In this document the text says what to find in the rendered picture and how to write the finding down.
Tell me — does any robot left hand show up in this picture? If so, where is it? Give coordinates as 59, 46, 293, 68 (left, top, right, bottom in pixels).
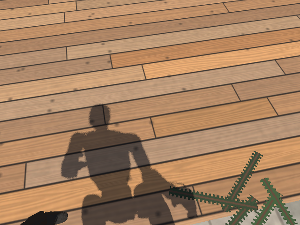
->
20, 211, 68, 225

